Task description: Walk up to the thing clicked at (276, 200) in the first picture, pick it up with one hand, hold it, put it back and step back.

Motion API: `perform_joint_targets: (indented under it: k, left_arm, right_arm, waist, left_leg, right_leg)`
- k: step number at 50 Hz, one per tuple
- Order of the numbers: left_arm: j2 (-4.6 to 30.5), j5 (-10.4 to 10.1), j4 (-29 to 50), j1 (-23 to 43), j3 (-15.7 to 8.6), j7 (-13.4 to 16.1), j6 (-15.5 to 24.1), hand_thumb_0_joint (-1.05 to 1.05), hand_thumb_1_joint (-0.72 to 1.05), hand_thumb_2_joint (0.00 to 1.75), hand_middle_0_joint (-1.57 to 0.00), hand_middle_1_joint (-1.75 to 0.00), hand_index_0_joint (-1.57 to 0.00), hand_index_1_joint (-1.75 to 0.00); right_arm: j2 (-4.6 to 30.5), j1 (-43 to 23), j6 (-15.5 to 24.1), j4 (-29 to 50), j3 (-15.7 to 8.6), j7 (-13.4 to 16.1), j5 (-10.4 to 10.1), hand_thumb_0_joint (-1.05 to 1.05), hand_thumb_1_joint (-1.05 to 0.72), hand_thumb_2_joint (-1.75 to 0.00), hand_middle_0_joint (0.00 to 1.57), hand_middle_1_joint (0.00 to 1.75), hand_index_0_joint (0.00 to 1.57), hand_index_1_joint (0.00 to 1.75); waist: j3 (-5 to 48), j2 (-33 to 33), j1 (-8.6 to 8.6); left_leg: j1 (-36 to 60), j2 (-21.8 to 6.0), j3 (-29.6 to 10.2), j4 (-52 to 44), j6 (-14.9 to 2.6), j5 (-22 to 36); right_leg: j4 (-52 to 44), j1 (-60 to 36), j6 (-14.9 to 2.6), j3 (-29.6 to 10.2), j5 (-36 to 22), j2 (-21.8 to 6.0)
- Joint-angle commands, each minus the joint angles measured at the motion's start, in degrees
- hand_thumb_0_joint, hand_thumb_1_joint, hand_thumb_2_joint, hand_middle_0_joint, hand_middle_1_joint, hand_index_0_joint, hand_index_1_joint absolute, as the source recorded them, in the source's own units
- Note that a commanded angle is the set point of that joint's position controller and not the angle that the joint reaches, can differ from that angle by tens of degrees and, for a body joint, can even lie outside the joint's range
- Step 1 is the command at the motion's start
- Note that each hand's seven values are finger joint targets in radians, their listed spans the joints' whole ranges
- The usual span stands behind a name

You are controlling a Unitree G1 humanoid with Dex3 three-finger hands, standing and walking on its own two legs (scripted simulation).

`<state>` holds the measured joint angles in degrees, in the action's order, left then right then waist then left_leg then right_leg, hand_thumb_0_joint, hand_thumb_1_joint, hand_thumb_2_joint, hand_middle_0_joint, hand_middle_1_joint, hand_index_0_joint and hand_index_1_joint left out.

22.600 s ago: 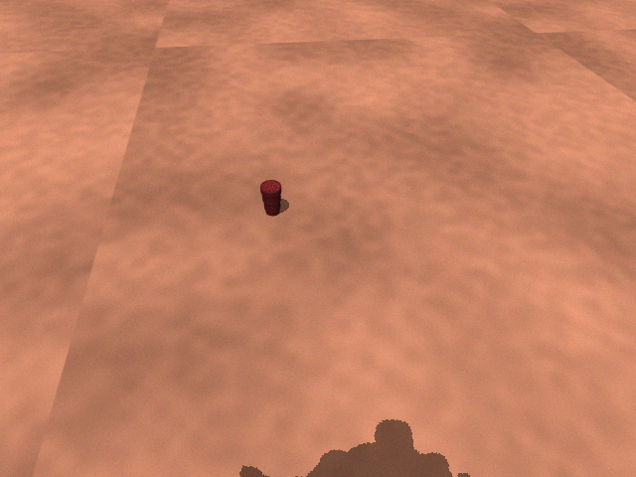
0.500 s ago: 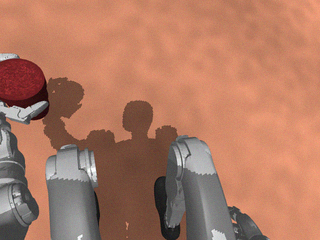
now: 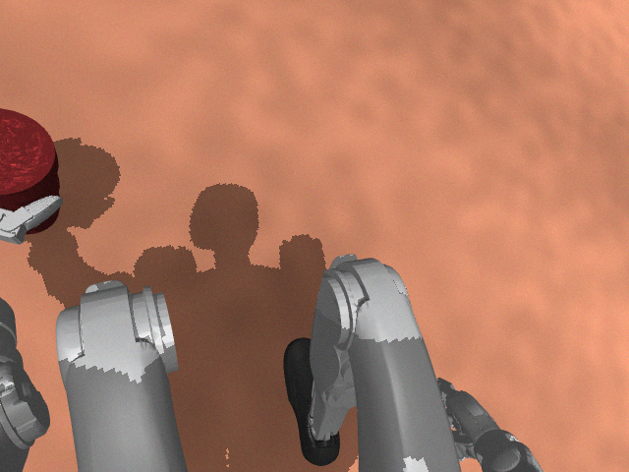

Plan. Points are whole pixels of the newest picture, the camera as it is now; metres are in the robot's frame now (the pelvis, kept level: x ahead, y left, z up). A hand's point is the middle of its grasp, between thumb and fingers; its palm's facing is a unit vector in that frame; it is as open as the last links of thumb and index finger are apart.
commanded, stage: lower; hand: left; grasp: from the side
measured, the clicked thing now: (14, 184) +0.44 +0.29 -0.13
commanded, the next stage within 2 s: loosen in 1.22 s
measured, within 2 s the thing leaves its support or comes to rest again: neither
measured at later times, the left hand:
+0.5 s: hand (21, 186) +0.45 +0.29 -0.16, palm faces +0.30 -0.95 -0.02, open 11.9 cm
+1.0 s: hand (29, 191) +0.45 +0.29 -0.18, palm faces +0.35 -0.94 -0.01, open 11.9 cm
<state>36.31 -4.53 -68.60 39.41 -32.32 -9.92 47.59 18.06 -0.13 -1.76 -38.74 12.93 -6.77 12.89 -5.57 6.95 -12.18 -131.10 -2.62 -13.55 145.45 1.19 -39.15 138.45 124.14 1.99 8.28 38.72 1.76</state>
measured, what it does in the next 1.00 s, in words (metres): stands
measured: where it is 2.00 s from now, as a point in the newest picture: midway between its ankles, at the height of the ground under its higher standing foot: (239, 443)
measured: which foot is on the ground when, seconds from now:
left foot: down 0.00-1.00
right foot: down 0.00-1.00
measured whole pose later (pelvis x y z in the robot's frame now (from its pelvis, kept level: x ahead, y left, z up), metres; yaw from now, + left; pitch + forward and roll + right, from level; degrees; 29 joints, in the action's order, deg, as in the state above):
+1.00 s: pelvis -0.01 +0.01 -0.01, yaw -5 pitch +14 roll -17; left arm 51.1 -5.1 -84.3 40.8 -32.4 -3.0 58.5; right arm 21.0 -8.5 -2.5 -32.3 28.8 -6.9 20.1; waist -16.9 15.4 -15.7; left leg -128.0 -2.6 -21.8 151.5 1.1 -40.4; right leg 138.3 118.7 4.1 14.0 36.5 4.7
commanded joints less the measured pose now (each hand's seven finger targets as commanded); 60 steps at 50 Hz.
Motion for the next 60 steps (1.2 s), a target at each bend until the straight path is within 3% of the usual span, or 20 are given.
perform_joint_targets:
  k: [1,8,9,10,12,13,17,19,23,26,31,34,35,39,40,45,52,60]
  left_arm:
    - [11.5,-2.1,6.7,14.1,-0.8,0.9,5.5,0.00,0.01,1.18,-1.20,-1.36,-1.22,-1.36]
    - [18.1,-1.1,5.9,17.5,-1.9,2.0,9.3,0.00,0.03,1.15,-1.17,-1.33,-1.20,-1.32]
    - [18.9,-1.3,5.2,18.1,-2.2,2.0,9.8,0.00,0.05,1.15,-1.17,-1.33,-1.19,-1.32]
    - [20.4,-1.2,5.1,17.8,-3.2,2.3,10.3,0.00,0.02,1.15,-1.17,-1.32,-1.19,-1.31]
    - [21.6,-1.5,4.4,19.2,-3.3,2.5,11.1,0.00,0.02,1.13,-1.16,-1.31,-1.18,-1.29]
    - [21.9,-1.8,3.3,17.5,-4.5,2.8,11.3,0.00,0.02,1.14,-1.16,-1.31,-1.18,-1.30]
    - [22.0,-1.1,0.6,15.7,-3.1,2.7,11.8,0.00,0.01,1.13,-1.16,-1.32,-1.19,-1.30]
    - [21.1,-0.3,-0.3,15.8,-1.0,2.5,12.0,0.00,0.02,1.14,-1.17,-1.32,-1.20,-1.31]
    - [21.8,-0.9,-1.2,13.2,-1.7,2.9,12.2,0.00,0.01,1.13,-1.16,-1.31,-1.18,-1.30]
    - [21.9,-1.5,-0.7,14.4,-1.8,3.6,12.7,0.00,0.03,1.14,-1.16,-1.32,-1.18,-1.30]
    - [24.6,-1.4,-0.7,17.0,-2.6,5.9,14.3,0.00,0.04,1.18,-1.16,-1.33,-1.18,-1.32]
    - [26.2,-0.8,-1.1,16.8,-2.6,6.4,15.3,0.00,0.04,1.17,-1.16,-1.32,-1.18,-1.31]
    - [26.1,-0.3,-2.2,16.6,-2.1,6.5,15.5,0.00,0.05,1.17,-1.15,-1.32,-1.18,-1.31]
    - [25.7,-0.3,-4.2,15.8,-1.4,6.5,15.7,0.00,0.06,1.17,-1.15,-1.32,-1.18,-1.31]
    - [25.7,-0.4,-4.3,15.0,-1.0,6.4,15.7,0.00,0.05,1.16,-1.14,-1.31,-1.16,-1.30]
    - [24.9,-1.5,-6.9,14.0,-1.0,7.0,15.6,0.00,0.02,1.17,-1.14,-1.31,-1.16,-1.30]
    - [26.8,-1.1,-5.5,15.8,-0.3,7.3,17.1,0.00,0.07,1.18,-1.16,-1.32,-1.19,-1.31]
    - [27.3,-0.5,-6.2,14.7,-0.6,8.7,17.7,0.00,0.06,1.18,-1.15,-1.31,-1.17,-1.30]
  right_arm:
    - [17.6,6.0,0.2,2.3,-3.4,0.6,0.3,0.00,-0.92,-0.91,0.20,0.30,0.20,0.30]
    - [18.5,2.8,0.2,3.5,-0.4,0.5,2.1,0.00,-0.92,-0.91,0.20,0.30,0.20,0.30]
    - [18.8,2.6,0.2,3.5,0.2,0.6,2.4,0.00,-0.92,-0.91,0.20,0.30,0.20,0.30]
    - [19.1,2.3,0.2,3.5,0.5,0.6,2.6,0.00,-0.92,-0.91,0.20,0.30,0.20,0.30]
    - [19.6,1.0,0.3,4.0,1.5,0.6,3.1,0.00,-0.92,-0.91,0.20,0.30,0.20,0.30]
    - [20.0,1.3,0.3,4.2,1.8,0.7,3.4,0.00,-0.92,-0.91,0.20,0.30,0.20,0.30]
    - [20.9,-0.2,0.2,4.5,2.9,0.8,4.2,0.00,-0.92,-0.91,0.20,0.30,0.20,0.30]
    - [21.1,-0.6,0.1,4.6,3.4,0.7,4.5,0.00,-0.92,-0.91,0.20,0.30,0.20,0.30]
    - [22.0,-0.5,-0.1,5.0,4.3,0.7,4.9,0.00,-0.92,-0.91,0.20,0.30,0.20,0.30]
    - [22.6,-0.9,-0.2,5.0,5.0,0.7,5.3,0.00,-0.91,-0.90,0.20,0.30,0.20,0.30]
    - [22.5,-2.4,-0.6,5.6,6.4,0.6,5.9,0.00,-0.91,-0.91,0.20,0.30,0.20,0.30]
    - [22.4,-3.2,-0.7,5.6,7.1,0.7,6.5,0.00,-0.92,-0.91,0.20,0.30,0.20,0.30]
    - [22.6,-3.2,-0.9,5.6,7.4,0.7,6.8,0.00,-0.92,-0.90,0.20,0.30,0.20,0.30]
    - [23.1,-3.9,-1.1,6.1,8.1,0.8,7.1,0.00,-0.91,-0.90,0.20,0.30,0.20,0.30]
    - [22.9,-4.7,-1.0,6.3,8.3,0.8,7.1,0.00,-0.91,-0.90,0.20,0.30,0.20,0.30]
    - [23.3,-5.4,-1.1,7.1,9.0,0.9,7.1,0.00,-0.91,-0.90,0.20,0.30,0.20,0.30]
    - [23.5,-6.4,-1.0,7.4,9.8,1.0,7.5,0.00,-0.91,-0.90,0.20,0.30,0.20,0.30]
    - [23.7,-6.3,-1.4,7.0,10.6,0.9,8.3,0.00,-0.91,-0.90,0.20,0.30,0.20,0.30]
  waist:
    - [34.2,-20.6,-2.89]
    - [33.5,-21.8,-3.67]
    - [33.1,-22.1,-4.43]
    - [33.2,-22.2,-3.92]
    - [31.7,-23.7,-4.70]
    - [31.9,-23.2,-4.57]
    - [28.9,-25.6,-5.37]
    - [27.6,-25.5,-6.39]
    - [28.8,-25.7,-6.03]
    - [28.3,-26.0,-7.18]
    - [25.6,-25.1,-8.10]
    - [25.2,-25.7,-7.80]
    - [25.0,-26.2,-8.80]
    - [23.7,-25.7,-9.29]
    - [23.7,-25.0,-8.57]
    - [22.9,-23.6,-8.85]
    - [21.5,-24.2,-9.35]
    - [21.5,-27.3,-9.61]
  left_leg:
    - [24.8,-0.7,4.4,-15.2,-0.59,8.0]
    - [24.9,-1.3,3.7,-13.1,-0.71,6.9]
    - [24.9,-1.3,3.5,-12.8,-0.76,6.9]
    - [24.8,-1.4,3.5,-12.5,-0.76,6.6]
    - [24.8,-1.6,3.1,-12.7,-0.64,4.7]
    - [25.2,-1.6,3.0,-12.6,-0.58,5.5]
    - [26.9,-2.0,1.8,-13.4,0.18,5.8]
    - [26.5,-2.1,1.3,-13.4,0.21,5.8]
    - [28.6,-2.3,0.3,-13.1,0.57,9.3]
    - [30.3,-2.6,-0.9,-12.8,0.65,11.6]
    - [26.8,-2.6,-0.9,-12.0,0.26,8.6]
    - [26.8,-2.8,-0.6,-11.3,0.15,7.9]
    - [27.3,-2.8,-1.0,-11.6,0.26,7.8]
    - [27.1,-2.9,-1.7,-12.0,0.36,6.8]
    - [26.8,-2.9,-1.4,-11.6,0.21,7.0]
    - [26.7,-3.0,-2.2,-11.7,0.19,7.1]
    - [26.1,-3.2,-2.7,-11.5,0.15,5.4]
    - [29.4,-3.8,-3.8,-12.1,0.94,9.0]
  right_leg:
    - [-11.9,-17.4,-3.33,5.2,-11.6,2.3]
    - [-11.7,-19.8,-2.92,5.5,-11.2,2.7]
    - [-11.6,-20.2,-2.72,5.6,-11.4,2.8]
    - [-11.6,-20.6,-2.77,5.6,-11.2,2.9]
    - [-11.4,-19.8,-2.81,6.0,-9.9,2.9]
    - [-11.5,-20.9,-2.72,6.3,-10.7,3.0]
    - [-10.6,-18.7,-3.01,7.6,-10.7,3.1]
    - [-10.2,-18.4,-2.96,8.1,-11.1,3.1]
    - [-9.5,-20.0,-2.79,8.9,-13.9,3.4]
    - [-9.0,-20.0,-2.57,9.5,-15.8,3.4]
    - [-9.8,-21.3,-2.35,9.6,-14.2,3.8]
    - [-10.2,-21.8,-2.21,9.3,-13.9,4.0]
    - [-10.0,-21.7,-2.16,9.8,-13.8,4.0]
    - [-10.0,-21.2,-2.10,10.5,-13.1,4.2]
    - [-10.2,-21.5,-2.08,10.3,-13.4,4.3]
    - [-10.2,-21.5,-1.97,11.1,-13.6,4.6]
    - [-10.2,-21.3,-1.91,11.6,-12.7,4.9]
    - [-9.5,-22.1,-2.06,12.2,-15.2,5.1]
